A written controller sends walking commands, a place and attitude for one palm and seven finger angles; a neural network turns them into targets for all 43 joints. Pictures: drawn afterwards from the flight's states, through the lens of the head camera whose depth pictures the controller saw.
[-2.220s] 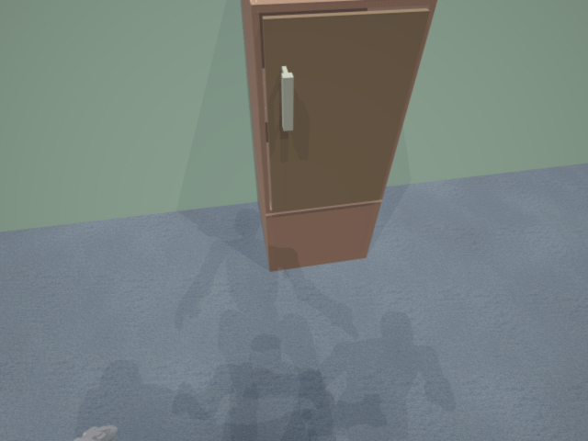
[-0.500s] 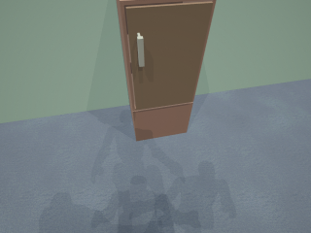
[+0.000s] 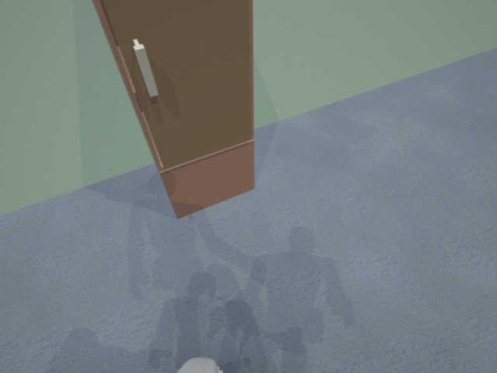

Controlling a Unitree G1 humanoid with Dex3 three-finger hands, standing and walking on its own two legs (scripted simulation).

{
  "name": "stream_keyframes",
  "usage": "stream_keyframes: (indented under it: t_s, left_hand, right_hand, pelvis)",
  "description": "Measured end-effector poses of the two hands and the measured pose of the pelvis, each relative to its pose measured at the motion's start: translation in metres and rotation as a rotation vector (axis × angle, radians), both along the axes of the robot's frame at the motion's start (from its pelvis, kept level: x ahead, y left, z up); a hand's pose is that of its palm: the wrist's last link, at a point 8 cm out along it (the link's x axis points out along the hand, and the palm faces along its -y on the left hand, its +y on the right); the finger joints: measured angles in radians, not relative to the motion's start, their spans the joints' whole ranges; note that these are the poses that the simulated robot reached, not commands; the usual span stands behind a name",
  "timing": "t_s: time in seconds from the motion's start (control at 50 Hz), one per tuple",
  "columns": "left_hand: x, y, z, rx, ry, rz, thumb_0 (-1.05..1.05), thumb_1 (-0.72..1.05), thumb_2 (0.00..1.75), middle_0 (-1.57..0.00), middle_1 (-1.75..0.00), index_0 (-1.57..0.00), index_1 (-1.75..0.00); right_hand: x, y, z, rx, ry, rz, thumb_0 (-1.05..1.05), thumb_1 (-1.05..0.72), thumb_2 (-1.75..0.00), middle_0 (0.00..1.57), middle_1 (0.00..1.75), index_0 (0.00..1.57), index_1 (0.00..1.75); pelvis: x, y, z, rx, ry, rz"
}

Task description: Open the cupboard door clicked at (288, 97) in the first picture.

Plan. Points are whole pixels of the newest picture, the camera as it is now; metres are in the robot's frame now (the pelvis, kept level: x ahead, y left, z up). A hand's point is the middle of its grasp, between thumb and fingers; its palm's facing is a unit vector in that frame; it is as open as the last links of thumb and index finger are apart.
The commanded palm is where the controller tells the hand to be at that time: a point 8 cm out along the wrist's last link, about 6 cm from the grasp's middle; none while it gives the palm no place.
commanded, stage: walk to a spot facing it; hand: left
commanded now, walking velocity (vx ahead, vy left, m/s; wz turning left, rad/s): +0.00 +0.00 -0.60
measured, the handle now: (144, 68) +0.82 +0.36 +0.03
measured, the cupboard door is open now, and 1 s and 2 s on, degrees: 0 0 0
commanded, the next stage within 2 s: turn to face it in 1.64 s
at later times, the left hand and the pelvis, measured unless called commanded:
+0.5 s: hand out of the picture +0.10 +0.24 -0.16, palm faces -0.28 -0.94 -0.22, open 7.4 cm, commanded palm none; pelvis -0.04 +0.05 +0.00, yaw -19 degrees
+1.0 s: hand out of the picture +0.12 +0.15 -0.16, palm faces -0.51 -0.84 -0.20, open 7.4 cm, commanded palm none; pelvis +0.00 +0.00 +0.00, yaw -35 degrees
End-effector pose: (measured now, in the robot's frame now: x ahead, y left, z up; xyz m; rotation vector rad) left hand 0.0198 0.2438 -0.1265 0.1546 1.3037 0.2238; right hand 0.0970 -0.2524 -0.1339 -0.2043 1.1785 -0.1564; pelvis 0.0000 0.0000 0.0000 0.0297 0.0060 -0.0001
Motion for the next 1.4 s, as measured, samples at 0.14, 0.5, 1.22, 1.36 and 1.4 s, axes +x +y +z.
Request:
stream_keyframes:
  t_s: [0.14,0.5,1.22,1.36,1.4]
  left_hand:
    - [0.017,0.037,-0.007,0.006,-0.032,-0.076,0.01,0.90,0.90,-0.20,-0.30,-0.21,-0.30]
    - [0.092,0.041,-0.005,-0.026,-0.058,-0.379,0.01,0.91,0.90,-0.19,-0.30,-0.20,-0.30]
    - [0.222,-0.052,-0.029,-0.034,0.130,-0.728,0.01,0.90,0.90,-0.20,-0.30,-0.20,-0.30]
    - [0.327,-0.141,-0.012,-0.082,-0.006,-0.884,0.01,0.91,0.90,-0.19,-0.30,-0.20,-0.30]
    - [0.352,-0.175,-0.010,-0.097,-0.034,-0.937,0.01,0.91,0.90,-0.19,-0.30,-0.20,-0.30]
  right_hand:
    - [-0.015,0.015,0.015,-0.044,-0.075,-0.064,0.01,-0.91,-0.90,0.20,0.30,0.20,0.30]
    - [-0.177,0.060,0.012,-0.025,0.049,-0.371,0.01,-0.91,-0.90,0.20,0.30,0.20,0.30]
    - [-0.094,-0.002,0.029,-0.094,-0.147,-0.695,0.01,-0.91,-0.90,0.20,0.30,0.20,0.30]
    - [-0.138,0.043,0.021,-0.013,0.064,-0.911,0.00,-0.93,-0.90,0.20,0.30,0.20,0.30]
    - [-0.152,0.057,0.019,0.018,0.131,-0.968,0.00,-0.93,-0.90,0.20,0.30,0.20,0.30]
  pelvis:
    - [-0.014,0.026,-0.003,-0.019,0.011,-0.084]
    - [-0.038,0.054,0.001,-0.054,-0.022,-0.338]
    - [0.085,-0.010,-0.004,-0.062,0.002,-0.781]
    - [0.126,-0.036,0.007,-0.059,0.018,-0.873]
    - [0.136,-0.046,0.006,-0.055,0.019,-0.897]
